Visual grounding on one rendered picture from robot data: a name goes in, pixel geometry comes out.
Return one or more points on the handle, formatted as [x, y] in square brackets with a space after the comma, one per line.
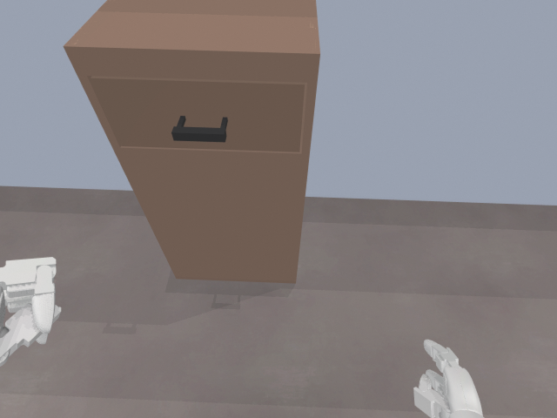
[204, 134]

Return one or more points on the drawer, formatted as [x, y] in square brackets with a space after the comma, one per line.
[262, 115]

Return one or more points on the cabinet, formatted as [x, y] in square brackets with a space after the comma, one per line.
[217, 214]

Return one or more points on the left robot hand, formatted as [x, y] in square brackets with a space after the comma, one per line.
[27, 289]

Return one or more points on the right robot hand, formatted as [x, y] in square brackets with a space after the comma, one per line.
[453, 392]

